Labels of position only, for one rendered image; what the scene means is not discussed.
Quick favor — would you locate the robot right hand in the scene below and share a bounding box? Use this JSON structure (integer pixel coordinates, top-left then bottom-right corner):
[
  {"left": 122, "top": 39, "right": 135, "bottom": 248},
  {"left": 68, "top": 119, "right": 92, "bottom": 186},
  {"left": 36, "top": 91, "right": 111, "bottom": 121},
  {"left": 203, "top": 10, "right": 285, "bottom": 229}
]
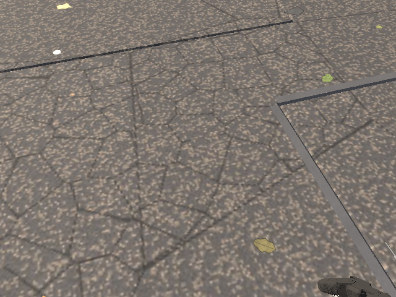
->
[{"left": 317, "top": 276, "right": 391, "bottom": 297}]

